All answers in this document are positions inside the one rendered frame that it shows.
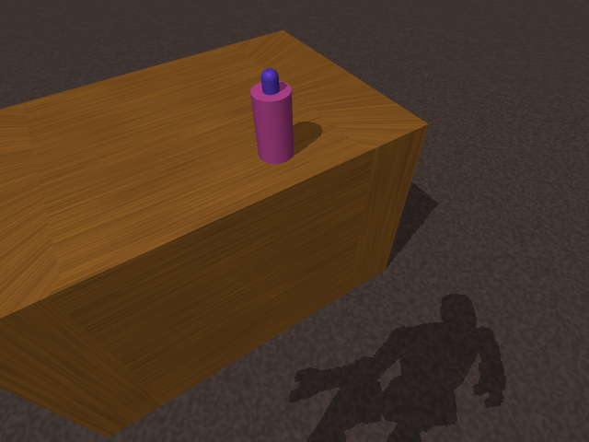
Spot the bottle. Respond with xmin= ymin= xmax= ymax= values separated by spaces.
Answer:
xmin=250 ymin=68 xmax=294 ymax=164

